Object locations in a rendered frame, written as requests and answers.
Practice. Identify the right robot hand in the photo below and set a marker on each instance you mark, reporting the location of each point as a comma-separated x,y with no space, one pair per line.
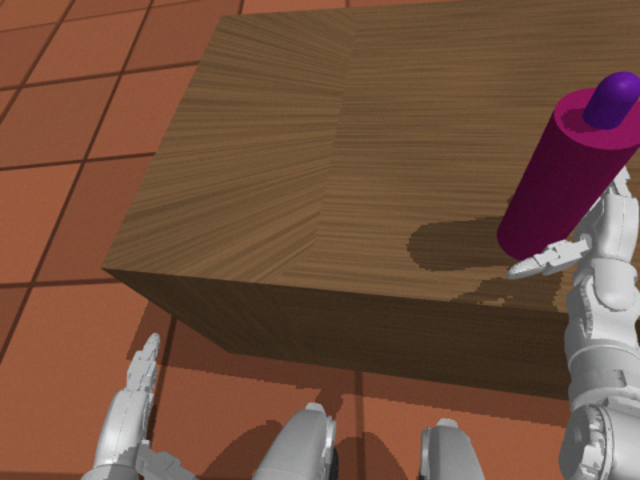
608,230

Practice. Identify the right robot arm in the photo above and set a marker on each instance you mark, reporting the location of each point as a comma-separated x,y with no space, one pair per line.
602,437

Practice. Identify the left robot arm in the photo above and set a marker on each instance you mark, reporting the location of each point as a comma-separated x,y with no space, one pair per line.
111,472

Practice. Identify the bottle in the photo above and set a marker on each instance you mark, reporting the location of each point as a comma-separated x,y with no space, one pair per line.
591,135

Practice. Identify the left robot hand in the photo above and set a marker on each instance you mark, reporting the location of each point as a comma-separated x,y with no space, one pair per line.
123,436

